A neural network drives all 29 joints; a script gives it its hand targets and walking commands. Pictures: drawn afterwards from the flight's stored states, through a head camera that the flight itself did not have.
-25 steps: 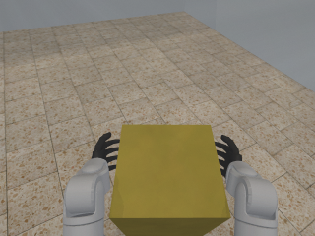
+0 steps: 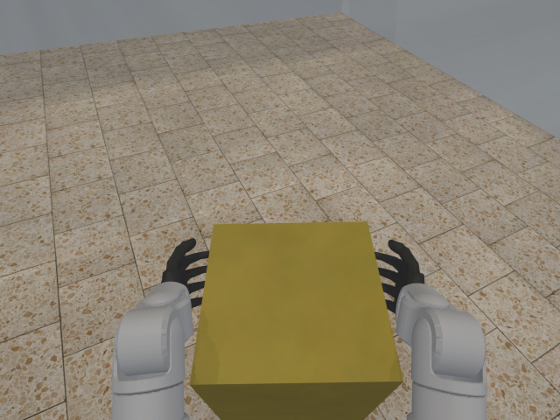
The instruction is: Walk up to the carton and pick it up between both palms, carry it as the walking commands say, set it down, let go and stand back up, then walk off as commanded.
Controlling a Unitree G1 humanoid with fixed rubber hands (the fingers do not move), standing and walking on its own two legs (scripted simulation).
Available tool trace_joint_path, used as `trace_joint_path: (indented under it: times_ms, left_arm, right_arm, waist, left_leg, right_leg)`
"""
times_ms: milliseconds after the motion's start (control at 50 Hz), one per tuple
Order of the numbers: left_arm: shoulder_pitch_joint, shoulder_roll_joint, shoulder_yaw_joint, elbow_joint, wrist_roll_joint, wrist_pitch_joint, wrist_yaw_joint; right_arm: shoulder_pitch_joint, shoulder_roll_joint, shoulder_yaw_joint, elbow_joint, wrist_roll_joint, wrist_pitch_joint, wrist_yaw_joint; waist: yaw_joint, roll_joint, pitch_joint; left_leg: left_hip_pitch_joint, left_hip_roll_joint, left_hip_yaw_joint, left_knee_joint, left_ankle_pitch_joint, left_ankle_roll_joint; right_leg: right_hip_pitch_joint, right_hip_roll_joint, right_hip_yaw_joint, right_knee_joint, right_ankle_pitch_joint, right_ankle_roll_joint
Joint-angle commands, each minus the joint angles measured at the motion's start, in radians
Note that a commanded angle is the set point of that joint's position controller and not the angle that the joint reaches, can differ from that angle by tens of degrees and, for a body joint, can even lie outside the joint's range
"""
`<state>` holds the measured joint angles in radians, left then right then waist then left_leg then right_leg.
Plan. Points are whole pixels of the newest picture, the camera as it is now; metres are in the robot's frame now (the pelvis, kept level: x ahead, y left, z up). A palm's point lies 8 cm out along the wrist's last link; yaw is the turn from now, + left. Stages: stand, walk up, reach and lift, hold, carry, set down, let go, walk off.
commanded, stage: carry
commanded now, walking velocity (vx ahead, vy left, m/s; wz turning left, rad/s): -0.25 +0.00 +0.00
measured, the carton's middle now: (291, 329) +0.27 +0.00 +0.00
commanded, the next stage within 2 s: none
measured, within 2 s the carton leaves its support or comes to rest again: neither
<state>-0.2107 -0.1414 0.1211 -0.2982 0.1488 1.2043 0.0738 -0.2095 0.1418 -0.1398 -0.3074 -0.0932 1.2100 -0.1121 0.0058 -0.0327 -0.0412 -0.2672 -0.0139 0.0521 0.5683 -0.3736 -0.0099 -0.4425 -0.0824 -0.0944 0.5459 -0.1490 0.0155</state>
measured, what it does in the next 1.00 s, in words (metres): walks backwards: right foot, then left foot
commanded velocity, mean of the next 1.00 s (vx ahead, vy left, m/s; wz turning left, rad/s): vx -0.25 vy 0.00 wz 0.00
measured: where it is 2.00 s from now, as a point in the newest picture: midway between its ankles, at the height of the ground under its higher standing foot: outside the picture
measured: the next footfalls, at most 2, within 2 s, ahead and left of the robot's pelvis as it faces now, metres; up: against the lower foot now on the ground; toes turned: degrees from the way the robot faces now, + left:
right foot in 0.54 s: -0.24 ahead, -0.07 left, +0.00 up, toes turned -9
left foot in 0.92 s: -0.32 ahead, +0.17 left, +0.00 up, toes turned +2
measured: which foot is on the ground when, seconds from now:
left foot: down 0.00-0.56, up 0.58-0.90, down 0.92-1.00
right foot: down 0.00-0.00, up 0.02-0.52, down 0.54-0.96, up 0.98-1.00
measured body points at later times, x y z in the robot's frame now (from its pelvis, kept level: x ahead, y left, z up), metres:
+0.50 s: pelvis -0.19 +0.03 +0.01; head -0.18 +0.06 +0.46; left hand +0.10 +0.17 +0.09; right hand +0.09 -0.13 +0.10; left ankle -0.03 +0.09 -0.73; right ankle -0.28 -0.08 -0.71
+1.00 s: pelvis -0.36 +0.08 +0.00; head -0.34 +0.11 +0.45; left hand -0.08 +0.24 +0.05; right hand -0.08 -0.07 +0.07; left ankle -0.36 +0.16 -0.73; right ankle -0.31 -0.06 -0.71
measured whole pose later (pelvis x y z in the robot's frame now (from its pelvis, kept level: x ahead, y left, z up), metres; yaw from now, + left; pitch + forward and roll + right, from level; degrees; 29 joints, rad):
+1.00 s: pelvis -0.36 +0.08 +0.00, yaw -1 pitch +2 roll -1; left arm -0.18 -0.14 0.11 -0.31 0.14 1.21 0.09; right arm -0.19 0.14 -0.12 -0.30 -0.10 1.20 -0.10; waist 0.02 -0.04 0.00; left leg -0.31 -0.01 0.06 0.59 -0.32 0.05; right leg -0.47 -0.07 -0.08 0.73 -0.33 0.02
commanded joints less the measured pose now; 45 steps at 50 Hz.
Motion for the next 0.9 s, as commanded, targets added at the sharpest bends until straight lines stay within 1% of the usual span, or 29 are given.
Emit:
trace_joint_path:
  times_ms: [0,20,40,60,100,160,200,220,260,320,360,380,400,440,480,500,520,540,560,580,600,620,640,700,720,760,820,840,880]
  left_arm:
    - [-0.414,-0.946,-0.759,-0.122,-0.436,0.006,-0.239]
    - [-0.527,-0.951,-0.784,-0.202,-0.473,-0.007,-0.242]
    - [-0.53,-0.97,-0.795,-0.179,-0.494,-0.014,-0.24]
    - [-0.53,-0.973,-0.803,-0.166,-0.51,-0.024,-0.236]
    - [-0.478,-0.96,-0.822,-0.178,-0.505,-0.03,-0.226]
    - [-0.407,-0.914,-0.815,-0.193,-0.482,-0.023,-0.203]
    - [-0.373,-0.905,-0.807,-0.179,-0.468,-0.004,-0.193]
    - [-0.304,-0.892,-0.79,-0.14,-0.441,0.0,-0.191]
    - [-0.301,-0.895,-0.774,-0.101,-0.428,0.006,-0.192]
    - [-0.343,-0.914,-0.767,-0.102,-0.43,0.008,-0.207]
    - [-0.397,-0.933,-0.759,-0.098,-0.429,0.001,-0.216]
    - [-0.37,-0.916,-0.755,-0.099,-0.426,0.0,-0.215]
    - [-0.391,-0.913,-0.747,-0.112,-0.432,-0.004,-0.22]
    - [-0.386,-0.909,-0.749,-0.118,-0.44,-0.002,-0.223]
    - [-0.287,-0.892,-0.735,-0.079,-0.421,0.003,-0.223]
    - [-0.277,-0.873,-0.716,-0.093,-0.416,0.005,-0.226]
    - [-0.279,-0.863,-0.694,-0.07,-0.402,0.018,-0.232]
    - [-0.346,-0.877,-0.697,-0.081,-0.415,0.016,-0.232]
    - [-0.371,-0.893,-0.725,-0.083,-0.436,0.02,-0.234]
    - [-0.428,-0.907,-0.725,-0.113,-0.45,0.016,-0.242]
    - [-0.451,-0.898,-0.723,-0.15,-0.467,0.015,-0.246]
    - [-0.46,-0.901,-0.709,-0.134,-0.467,0.014,-0.246]
    - [-0.47,-0.881,-0.7,-0.143,-0.472,0.011,-0.242]
    - [-0.37,-0.836,-0.651,-0.083,-0.426,0.01,-0.24]
    - [-0.332,-0.843,-0.643,-0.044,-0.401,0.017,-0.239]
    - [-0.301,-0.867,-0.63,0.016,-0.372,0.026,-0.24]
    - [-0.291,-0.879,-0.625,0.034,-0.359,0.026,-0.238]
    - [-0.352,-0.882,-0.642,-0.02,-0.37,0.017,-0.236]
    - [-0.34,-0.898,-0.658,-0.011,-0.381,0.013,-0.237]
  right_arm:
    - [-0.366,0.899,0.707,-0.045,0.37,-0.016,0.299]
    - [-0.376,0.95,0.714,-0.061,0.372,-0.02,0.3]
    - [-0.387,0.942,0.711,-0.087,0.382,-0.023,0.298]
    - [-0.433,0.938,0.715,-0.117,0.384,-0.027,0.299]
    - [-0.385,0.891,0.697,-0.151,0.373,-0.033,0.298]
    - [-0.294,0.846,0.677,-0.121,0.369,-0.026,0.295]
    - [-0.248,0.84,0.665,-0.086,0.359,-0.012,0.302]
    - [-0.233,0.807,0.65,-0.094,0.354,-0.012,0.304]
    - [-0.25,0.808,0.643,-0.074,0.347,-0.006,0.319]
    - [-0.274,0.826,0.663,-0.043,0.356,-0.004,0.334]
    - [-0.393,0.839,0.672,-0.09,0.375,-0.009,0.343]
    - [-0.347,0.853,0.682,-0.066,0.376,-0.008,0.341]
    - [-0.4,0.87,0.701,-0.098,0.386,-0.012,0.343]
    - [-0.364,0.876,0.71,-0.078,0.38,-0.008,0.336]
    - [-0.375,0.858,0.712,-0.111,0.379,0.001,0.327]
    - [-0.347,0.835,0.712,-0.107,0.366,0.004,0.323]
    - [-0.352,0.832,0.726,-0.084,0.357,0.006,0.321]
    - [-0.395,0.827,0.731,-0.104,0.379,0.015,0.316]
    - [-0.444,0.863,0.742,-0.125,0.393,0.022,0.315]
    - [-0.51,0.922,0.771,-0.12,0.423,0.022,0.311]
    - [-0.475,0.919,0.774,-0.116,0.431,0.021,0.308]
    - [-0.505,0.921,0.777,-0.13,0.438,0.012,0.302]
    - [-0.488,0.928,0.777,-0.104,0.44,0.018,0.298]
    - [-0.401,0.886,0.754,-0.047,0.406,0.032,0.277]
    - [-0.401,0.859,0.738,-0.063,0.392,0.035,0.274]
    - [-0.411,0.86,0.727,-0.042,0.394,0.045,0.278]
    - [-0.425,0.877,0.726,-0.027,0.393,0.043,0.289]
    - [-0.399,0.882,0.723,-0.007,0.391,0.04,0.295]
    - [-0.411,0.918,0.736,-0.021,0.404,0.031,0.295]
  waist:
    - [-0.022,0.438,-0.269]
    - [-0.023,0.442,-0.26]
    - [-0.022,0.283,-0.245]
    - [-0.02,0.177,-0.253]
    - [-0.015,0.16,-0.302]
    - [-0.02,0.213,-0.346]
    - [-0.02,0.224,-0.345]
    - [-0.018,0.236,-0.343]
    - [-0.013,0.29,-0.328]
    - [-0.001,0.26,-0.296]
    - [0.009,0.309,-0.278]
    - [0.005,0.323,-0.265]
    - [0.01,0.298,-0.267]
    - [0.016,0.275,-0.293]
    - [0.032,0.192,-0.314]
    - [0.026,0.109,-0.316]
    - [0.018,-0.079,-0.292]
    - [0.02,-0.239,-0.22]
    - [0.019,-0.198,-0.13]
    - [0.0,-0.073,-0.119]
    - [-0.013,-0.03,-0.118]
    - [-0.016,-0.024,-0.14]
    - [-0.015,-0.034,-0.15]
    - [-0.012,-0.126,-0.22]
    - [-0.005,-0.138,-0.238]
    - [0.006,-0.193,-0.274]
    - [0.021,-0.227,-0.269]
    - [0.023,-0.212,-0.282]
    - [0.006,-0.169,-0.317]
  left_leg:
    - [0.174,0.371,-0.366,-0.263,0.499,0.139]
    - [0.08,0.45,-0.396,-0.245,0.696,0.226]
    - [0.059,0.409,-0.312,-0.2,0.82,0.221]
    - [0.037,0.358,-0.215,-0.168,0.817,0.182]
    - [0.136,0.274,-0.156,-0.132,0.686,0.094]
    - [0.221,0.254,-0.187,-0.149,0.534,0.053]
    - [0.206,0.262,-0.214,-0.175,0.5,0.077]
    - [0.227,0.257,-0.233,-0.197,0.415,0.053]
    - [0.199,0.256,-0.253,-0.253,0.281,0.058]
    - [0.12,0.275,-0.275,-0.331,0.195,0.079]
    - [0.085,0.266,-0.251,-0.407,0.05,0.072]
    - [0.069,0.259,-0.257,-0.425,0.05,0.074]
    - [0.079,0.263,-0.247,-0.435,0.058,0.071]
    - [0.086,0.239,-0.209,-0.441,0.116,0.047]
    - [0.05,0.166,-0.097,-0.411,0.08,-0.047]
    - [-0.016,0.145,-0.083,-0.316,0.075,-0.054]
    - [-0.158,0.142,-0.071,-0.102,0.032,-0.028]
    - [-0.282,0.038,0.062,0.181,-0.132,-0.073]
    - [-0.239,0.075,-0.088,0.46,-0.137,-0.052]
    - [-0.25,0.042,-0.123,0.568,-0.048,-0.04]
    - [-0.263,0.012,-0.126,0.616,0.012,-0.04]
    - [-0.269,0.012,-0.119,0.661,0.073,-0.032]
    - [-0.301,-0.003,-0.09,0.697,0.103,-0.035]
    - [-0.364,0.016,-0.048,0.565,0.024,-0.073]
    - [-0.367,0.021,-0.038,0.499,-0.032,-0.073]
    - [-0.32,0.027,-0.031,0.342,-0.114,-0.064]
    - [-0.228,0.011,-0.005,0.175,-0.141,-0.045]
    - [-0.197,0.019,-0.012,0.077,-0.105,-0.04]
    - [-0.06,0.024,0.021,-0.178,0.13,-0.036]
  right_leg:
    - [-0.112,0.044,-0.033,0.199,-0.283,0.022]
    - [-0.096,0.044,0.066,0.447,-0.483,0.018]
    - [-0.102,0.086,0.14,0.556,-0.487,0.003]
    - [-0.1,0.103,0.167,0.653,-0.424,-0.002]
    - [-0.163,0.125,0.179,0.719,-0.31,0.018]
    - [-0.19,0.155,0.18,0.754,-0.258,0.078]
    - [-0.163,0.155,0.165,0.68,-0.266,0.093]
    - [-0.154,0.165,0.164,0.635,-0.274,0.095]
    - [-0.1,0.157,0.144,0.544,-0.306,0.089]
    - [0.018,0.151,0.077,0.37,-0.386,0.059]
    - [0.102,0.155,0.038,0.26,-0.419,0.03]
    - [0.138,0.154,0.04,0.198,-0.408,0.015]
    - [0.168,0.162,0.023,0.142,-0.408,-0.002]
    - [0.271,0.16,-0.007,-0.049,-0.333,-0.032]
    - [0.428,0.165,-0.08,-0.296,-0.263,-0.05]
    - [0.497,0.092,0.009,-0.379,-0.253,-0.059]
    - [0.507,-0.113,0.237,-0.365,-0.304,-0.04]
    - [0.304,-0.349,0.442,-0.377,-0.228,-0.158]
    - [0.043,-0.402,0.383,-0.41,-0.198,-0.253]
    - [0.041,-0.289,0.213,-0.361,-0.137,-0.21]
    - [0.04,-0.194,0.101,-0.306,-0.05,-0.134]
    - [0.075,-0.153,0.056,-0.261,0.028,-0.086]
    - [0.119,-0.151,0.06,-0.205,0.196,-0.1]
    - [0.352,-0.171,0.1,-0.087,0.682,-0.126]
    - [0.402,-0.183,0.142,-0.073,0.721,-0.141]
    - [0.445,-0.205,0.178,-0.059,0.702,-0.178]
    - [0.412,-0.227,0.235,-0.081,0.566,-0.196]
    - [0.426,-0.226,0.231,-0.069,0.561,-0.198]
    - [0.394,-0.197,0.19,-0.008,0.56,-0.147]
